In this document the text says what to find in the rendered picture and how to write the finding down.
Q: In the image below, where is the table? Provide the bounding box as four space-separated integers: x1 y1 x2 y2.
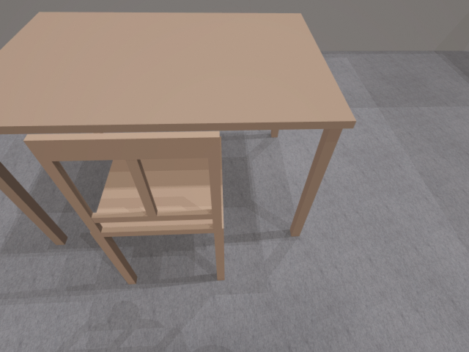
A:
0 12 356 245

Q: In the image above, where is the chair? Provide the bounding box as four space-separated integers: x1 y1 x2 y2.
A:
23 131 225 285

